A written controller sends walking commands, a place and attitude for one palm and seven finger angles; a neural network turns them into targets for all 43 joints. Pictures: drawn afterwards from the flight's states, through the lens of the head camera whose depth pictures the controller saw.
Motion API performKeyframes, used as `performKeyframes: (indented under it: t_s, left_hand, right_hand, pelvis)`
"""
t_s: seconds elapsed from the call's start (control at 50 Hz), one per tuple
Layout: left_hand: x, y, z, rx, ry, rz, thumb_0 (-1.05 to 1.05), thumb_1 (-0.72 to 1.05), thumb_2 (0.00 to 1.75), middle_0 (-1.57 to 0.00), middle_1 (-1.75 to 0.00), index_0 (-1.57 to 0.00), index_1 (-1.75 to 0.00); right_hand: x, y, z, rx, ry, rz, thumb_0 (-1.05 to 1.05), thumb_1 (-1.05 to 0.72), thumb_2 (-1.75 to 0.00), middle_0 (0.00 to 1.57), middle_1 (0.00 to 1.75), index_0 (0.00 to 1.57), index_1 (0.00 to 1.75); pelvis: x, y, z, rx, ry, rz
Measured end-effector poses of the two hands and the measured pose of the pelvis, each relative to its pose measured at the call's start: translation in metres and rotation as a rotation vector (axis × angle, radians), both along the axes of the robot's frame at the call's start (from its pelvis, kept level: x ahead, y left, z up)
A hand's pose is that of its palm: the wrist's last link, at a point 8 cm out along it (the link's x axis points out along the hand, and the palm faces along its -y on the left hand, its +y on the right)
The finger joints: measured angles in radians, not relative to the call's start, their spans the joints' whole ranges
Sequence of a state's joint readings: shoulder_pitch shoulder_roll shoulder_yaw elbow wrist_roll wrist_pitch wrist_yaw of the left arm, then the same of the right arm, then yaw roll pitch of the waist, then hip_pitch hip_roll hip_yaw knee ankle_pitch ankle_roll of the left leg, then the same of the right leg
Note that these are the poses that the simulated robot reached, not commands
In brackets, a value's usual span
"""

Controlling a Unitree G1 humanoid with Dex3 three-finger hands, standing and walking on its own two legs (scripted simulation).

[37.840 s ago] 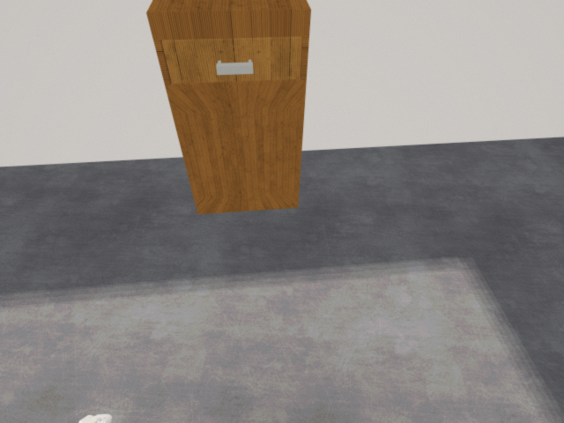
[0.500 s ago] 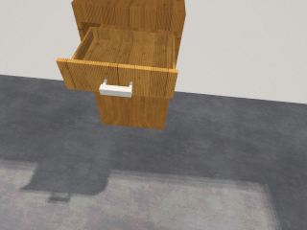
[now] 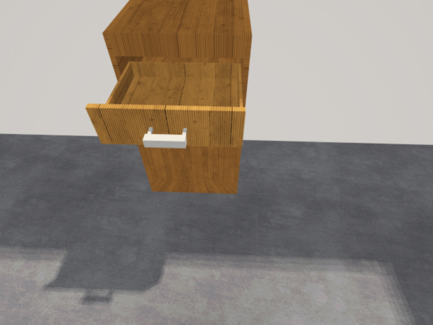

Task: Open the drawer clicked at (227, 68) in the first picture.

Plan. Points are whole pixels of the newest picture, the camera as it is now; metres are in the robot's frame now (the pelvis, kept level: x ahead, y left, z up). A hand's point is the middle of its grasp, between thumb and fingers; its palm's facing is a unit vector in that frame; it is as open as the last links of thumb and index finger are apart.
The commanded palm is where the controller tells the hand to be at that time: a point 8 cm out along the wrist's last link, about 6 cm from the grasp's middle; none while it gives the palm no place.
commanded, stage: let the arm hang, fingers relaxed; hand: left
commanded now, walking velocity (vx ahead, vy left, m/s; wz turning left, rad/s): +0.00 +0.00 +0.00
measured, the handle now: (166, 135) +0.61 +0.18 -0.03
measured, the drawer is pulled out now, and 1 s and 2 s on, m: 0.30 0.30 0.30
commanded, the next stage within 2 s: look to check the result in 0.20 s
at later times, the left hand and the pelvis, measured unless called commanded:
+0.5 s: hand out of the picture +0.06 +0.22 -0.16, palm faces -0.02 -0.95 -0.32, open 7.4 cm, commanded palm none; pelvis +0.01 -0.02 +0.00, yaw +0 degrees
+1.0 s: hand out of the picture +0.09 +0.21 -0.16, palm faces -0.02 -0.95 -0.33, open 7.4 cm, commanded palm none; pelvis +0.02 -0.03 +0.00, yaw +0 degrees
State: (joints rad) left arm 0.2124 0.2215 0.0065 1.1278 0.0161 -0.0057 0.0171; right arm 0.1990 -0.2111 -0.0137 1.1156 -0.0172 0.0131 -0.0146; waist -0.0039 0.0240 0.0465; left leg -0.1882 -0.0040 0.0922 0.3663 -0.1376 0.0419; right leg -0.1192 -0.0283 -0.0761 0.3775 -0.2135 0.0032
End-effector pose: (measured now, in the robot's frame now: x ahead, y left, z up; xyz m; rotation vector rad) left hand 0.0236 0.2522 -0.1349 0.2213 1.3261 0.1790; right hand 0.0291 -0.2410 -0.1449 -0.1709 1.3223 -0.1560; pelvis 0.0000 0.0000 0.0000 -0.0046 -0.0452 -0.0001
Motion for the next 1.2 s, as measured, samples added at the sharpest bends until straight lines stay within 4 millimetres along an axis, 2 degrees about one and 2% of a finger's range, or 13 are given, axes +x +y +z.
performKeyframes:
  t_s: [0.1,0.22,0.4,0.6,0.84,1.2]
  left_hand:
    - [0.019,0.000,0.002,0.004,-0.043,-0.021,0.00,0.91,0.90,-0.21,-0.30,-0.20,-0.30]
    - [0.031,0.004,0.006,0.021,-0.057,-0.033,0.00,0.90,0.90,-0.21,-0.30,-0.20,-0.30]
    - [0.035,0.010,0.010,0.050,-0.040,-0.035,0.00,0.90,0.90,-0.21,-0.30,-0.20,-0.30]
    - [0.038,0.009,0.014,0.065,-0.031,-0.032,0.00,0.90,0.90,-0.21,-0.30,-0.20,-0.30]
    - [0.051,0.002,0.016,0.067,-0.051,-0.035,0.00,0.90,0.89,-0.21,-0.30,-0.20,-0.30]
    - [0.069,-0.003,0.017,0.073,-0.063,-0.047,0.00,0.90,0.89,-0.21,-0.30,-0.20,-0.30]
  right_hand:
    - [0.001,-0.012,0.004,-0.023,-0.007,-0.004,0.00,-0.91,-0.90,0.20,0.30,0.20,0.30]
    - [0.000,-0.027,0.007,-0.048,0.004,-0.005,0.01,-0.91,-0.90,0.20,0.30,0.20,0.30]
    - [0.008,-0.041,0.010,-0.065,0.013,0.008,0.01,-0.91,-0.90,0.20,0.30,0.20,0.30]
    - [0.030,-0.050,0.011,-0.065,-0.018,0.029,0.01,-0.91,-0.90,0.20,0.30,0.20,0.30]
    - [0.053,-0.061,0.015,-0.077,-0.055,0.043,0.01,-0.91,-0.90,0.20,0.30,0.20,0.30]
    - [0.053,-0.072,0.016,-0.090,-0.032,0.030,0.01,-0.91,-0.90,0.20,0.30,0.20,0.30]
  pelvis:
    - [0.001,-0.003,0.001,0.001,0.002,-0.001]
    - [0.002,-0.007,0.001,0.000,0.003,-0.002]
    - [0.006,-0.013,0.002,0.000,0.008,0.000]
    - [0.012,-0.019,0.003,0.002,0.011,0.000]
    - [0.019,-0.026,0.004,0.004,0.012,-0.001]
    - [0.030,-0.034,0.004,0.006,0.017,-0.006]
